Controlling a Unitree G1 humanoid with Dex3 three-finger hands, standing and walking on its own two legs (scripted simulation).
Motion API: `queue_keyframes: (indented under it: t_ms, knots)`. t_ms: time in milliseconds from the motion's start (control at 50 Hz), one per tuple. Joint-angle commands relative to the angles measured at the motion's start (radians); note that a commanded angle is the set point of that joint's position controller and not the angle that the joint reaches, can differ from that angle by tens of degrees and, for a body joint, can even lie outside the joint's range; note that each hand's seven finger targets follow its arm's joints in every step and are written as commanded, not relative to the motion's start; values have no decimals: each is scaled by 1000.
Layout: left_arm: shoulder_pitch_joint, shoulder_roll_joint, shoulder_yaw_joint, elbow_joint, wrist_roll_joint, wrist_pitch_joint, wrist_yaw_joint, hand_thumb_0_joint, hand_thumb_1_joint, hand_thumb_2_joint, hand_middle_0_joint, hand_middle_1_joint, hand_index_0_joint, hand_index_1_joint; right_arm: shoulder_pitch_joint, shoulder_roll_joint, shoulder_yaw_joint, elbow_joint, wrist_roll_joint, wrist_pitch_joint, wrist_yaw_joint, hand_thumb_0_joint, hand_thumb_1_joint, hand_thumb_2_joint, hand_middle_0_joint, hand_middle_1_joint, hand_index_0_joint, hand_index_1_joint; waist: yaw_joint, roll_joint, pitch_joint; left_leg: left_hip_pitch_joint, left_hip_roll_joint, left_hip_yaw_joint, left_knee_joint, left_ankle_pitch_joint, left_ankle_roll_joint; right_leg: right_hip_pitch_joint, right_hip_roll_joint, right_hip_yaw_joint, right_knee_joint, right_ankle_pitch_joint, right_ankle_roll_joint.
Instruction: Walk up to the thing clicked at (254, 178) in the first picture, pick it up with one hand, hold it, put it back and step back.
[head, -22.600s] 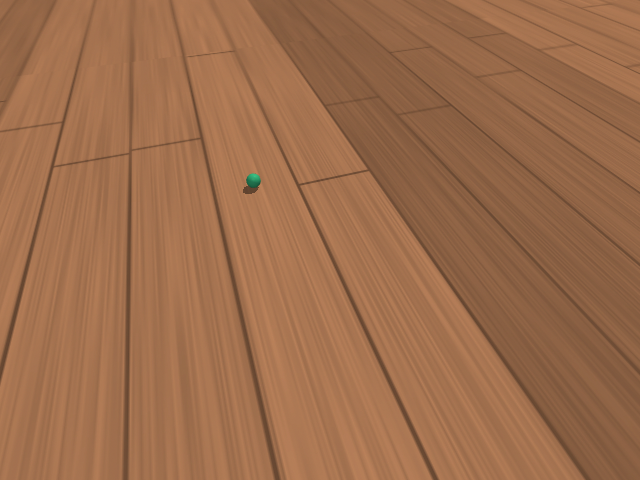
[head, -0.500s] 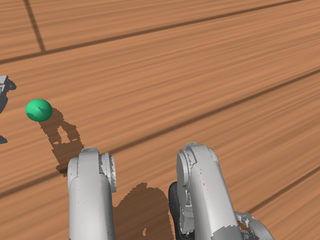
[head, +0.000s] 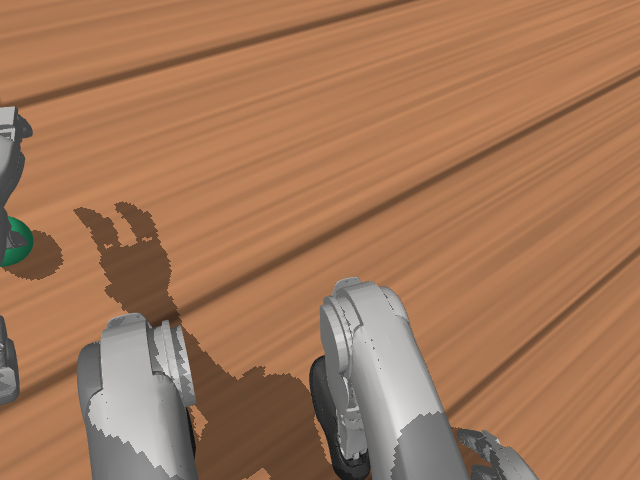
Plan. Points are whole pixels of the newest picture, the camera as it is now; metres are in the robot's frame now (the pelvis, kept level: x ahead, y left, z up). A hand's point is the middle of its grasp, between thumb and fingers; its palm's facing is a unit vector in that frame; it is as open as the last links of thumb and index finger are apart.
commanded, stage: approach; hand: left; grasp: from above
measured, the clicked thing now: (1, 241) +0.44 +0.37 -0.28
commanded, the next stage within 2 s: rest palm in 0.80 s
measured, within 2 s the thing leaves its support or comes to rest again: neither
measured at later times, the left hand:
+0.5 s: hand out of the picture +0.37 +0.39 -0.18, palm faces -0.51 -0.19 -0.84, open 13.8 cm
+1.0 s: hand out of the picture +0.47 +0.38 -0.13, palm faces -0.46 -0.07 -0.89, open 13.6 cm
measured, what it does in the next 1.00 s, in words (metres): stands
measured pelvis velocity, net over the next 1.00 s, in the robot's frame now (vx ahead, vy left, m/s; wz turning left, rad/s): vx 0.00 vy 0.01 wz -0.01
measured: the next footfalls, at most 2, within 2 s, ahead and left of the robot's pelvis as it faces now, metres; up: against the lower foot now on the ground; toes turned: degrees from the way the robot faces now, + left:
none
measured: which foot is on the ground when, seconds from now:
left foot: down 0.00-1.00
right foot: down 0.00-1.00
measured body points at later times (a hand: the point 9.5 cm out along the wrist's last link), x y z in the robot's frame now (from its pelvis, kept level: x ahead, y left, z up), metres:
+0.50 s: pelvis -0.01 +0.00 +0.00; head +0.24 +0.11 +0.36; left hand +0.40 +0.40 -0.13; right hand +0.09 -0.28 -0.09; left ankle +0.07 +0.14 -0.29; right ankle +0.10 -0.13 -0.29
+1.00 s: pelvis +0.00 +0.01 +0.01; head +0.24 +0.09 +0.38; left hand +0.49 +0.38 -0.08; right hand +0.07 -0.25 -0.09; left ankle +0.07 +0.14 -0.29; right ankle +0.10 -0.13 -0.29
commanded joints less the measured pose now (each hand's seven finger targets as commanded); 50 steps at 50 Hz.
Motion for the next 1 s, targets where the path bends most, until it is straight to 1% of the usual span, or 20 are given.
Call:
queue_keyframes:
  t_ms: [0,20,120,180,260,320,400,420,440,480,520,580,620,700,800,840,900,920,940,980]
  knots:
    - [-297,356,48,-141,-41,114,28,0,-553,987,-70,-1021,-72,-1017,189,-265,-73,-30,21,7,-8,0,-908,-899,200,300,199,300,63,432,-757,614,9,168,-260,226,66,310,4,-92,-243,310,-93]
    - [-307,350,36,-128,-48,131,12,0,-543,978,-74,-1022,-77,-1017,200,-263,-66,-33,27,7,-9,0,-908,-899,200,300,199,300,47,421,-733,578,4,170,-258,218,74,331,4,-87,-255,310,-88]
    - [-160,366,23,-76,-134,165,-110,0,-522,950,-66,-1046,-83,-1026,197,-259,-61,-57,55,17,-10,0,-905,-898,200,300,199,300,67,272,-677,466,-4,159,-273,174,93,421,8,-77,-286,255,-77]
    - [-89,370,5,-56,-159,140,-198,0,-509,935,-68,-1066,-93,-1039,198,-269,-53,-66,58,30,-13,0,-905,-897,200,300,200,300,66,202,-642,422,-8,152,-266,183,97,465,11,-74,-284,261,-72]
    - [-70,333,-6,-74,-209,38,-259,0,-484,908,-75,-1071,-108,-1035,193,-278,-38,-71,43,38,-11,0,-903,-895,200,300,200,300,49,167,-573,395,-11,135,-260,153,89,435,10,-90,-286,217,-76]
    - [-77,365,23,-122,-209,-91,-263,0,-468,892,-87,-1059,-121,-1021,193,-284,-30,-61,25,42,-13,0,-901,-893,200,300,200,300,44,198,-558,428,-8,122,-237,138,78,407,17,-102,-281,199,-81]
    - [-161,485,114,-303,-150,-274,-195,0,-483,911,-80,-1041,-108,-1010,172,-290,-28,-55,-10,52,-13,0,-897,-892,200,300,200,300,64,380,-656,586,5,119,-212,190,55,395,19,-102,-250,219,-83]
    - [-140,480,123,-356,-131,-298,-162,0,-491,915,-74,-1043,-99,-1013,150,-298,-35,-60,-17,58,-11,0,-897,-893,200,300,200,300,74,426,-679,645,9,112,-218,212,45,364,16,-110,-227,225,-88]
    - [-86,437,100,-321,-108,-308,-128,0,-492,919,-67,-1049,-93,-1019,126,-296,-40,-58,-20,62,-8,0,-894,-892,200,300,200,300,68,440,-653,660,12,109,-216,208,41,322,18,-118,-210,217,-90]
    - [-104,375,80,-304,-78,-313,-45,0,-488,917,-64,-1046,-89,-1016,91,-298,-44,-39,-30,69,-3,0,-893,-892,200,300,200,300,45,438,-613,663,12,102,-220,196,38,264,17,-139,-198,209,-91]
    - [-137,370,89,-293,-46,-287,26,0,-498,938,-64,-1030,-81,-1009,88,-301,-61,-16,-35,64,-5,0,-890,-891,200,300,200,300,39,477,-620,696,11,103,-234,202,36,204,9,-146,-182,213,-90]
    - [-273,311,18,-238,-1,-217,93,0,-498,970,-97,-996,-98,-992,97,-307,-78,16,-31,53,-8,0,-896,-894,200,300,200,300,-7,501,-613,705,14,98,-253,170,25,119,2,-163,-170,207,-92]
    - [-331,298,-15,-199,18,-153,124,0,-469,996,-122,-1010,-121,-1009,96,-307,-79,21,-23,45,-15,0,-898,-896,200,300,200,300,-8,533,-610,692,11,102,-272,127,21,92,2,-161,-168,190,-96]
    - [-430,321,-23,-161,29,-6,146,0,-443,918,-122,-1024,-140,-1005,100,-303,-84,15,-13,34,-17,0,-903,-898,200,300,200,300,22,600,-678,719,9,107,-301,110,21,85,-9,-143,-158,200,-99]
    - [-434,331,-37,-65,-12,136,41,0,-468,914,-82,-1088,-111,-1056,119,-282,-66,-16,9,24,-14,0,-907,-899,200,300,200,300,22,507,-688,630,3,134,-284,141,51,176,-5,-107,-223,232,-93]
    - [-317,309,-56,-2,-45,170,-35,0,-472,906,-70,-1111,-105,-1073,137,-279,-61,-45,22,26,-15,0,-908,-899,200,300,200,300,22,393,-655,579,-3,130,-279,159,69,241,1,-102,-253,246,-89]
    - [-208,305,-69,21,-115,183,-163,0,-432,851,-57,-1139,-117,-1074,151,-276,-53,-76,42,35,-14,0,-903,-897,199,300,200,300,34,300,-607,529,-12,111,-296,184,81,295,0,-92,-259,256,-86]
    - [-196,300,-78,6,-133,173,-210,0,-437,870,-59,-1119,-108,-1067,158,-281,-50,-84,45,37,-13,0,-902,-899,199,300,199,300,24,276,-592,515,-14,105,-300,196,85,313,1,-92,-262,267,-84]
    - [-183,306,-95,-15,-135,161,-256,0,-433,859,-60,-1140,-114,-1083,165,-281,-37,-86,48,42,-12,0,-904,-900,199,300,199,300,18,253,-581,489,-15,110,-294,208,91,352,5,-88,-267,280,-81]
    - [-183,338,-84,-49,-159,126,-315,0,-441,856,-62,-1153,-117,-1095,181,-286,-25,-93,50,50,-14,0,-908,-902,199,300,199,300,17,216,-568,458,-16,108,-293,211,93,391,3,-86,-275,277,-76]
